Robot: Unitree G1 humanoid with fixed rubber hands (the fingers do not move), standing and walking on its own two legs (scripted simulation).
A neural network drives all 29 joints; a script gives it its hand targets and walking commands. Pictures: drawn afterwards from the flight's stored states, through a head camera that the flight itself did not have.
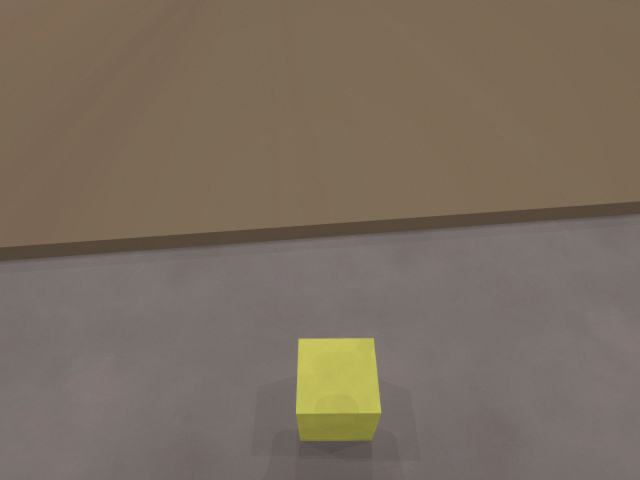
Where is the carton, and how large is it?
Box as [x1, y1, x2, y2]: [296, 338, 380, 440]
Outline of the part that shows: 299,339 296,417 300,440 371,440 380,415 373,338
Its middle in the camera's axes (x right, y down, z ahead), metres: +0.04 +0.43 +1.11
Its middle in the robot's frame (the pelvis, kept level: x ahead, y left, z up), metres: +0.46 -0.02 -0.65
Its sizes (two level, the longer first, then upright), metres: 0.210 0.200 0.250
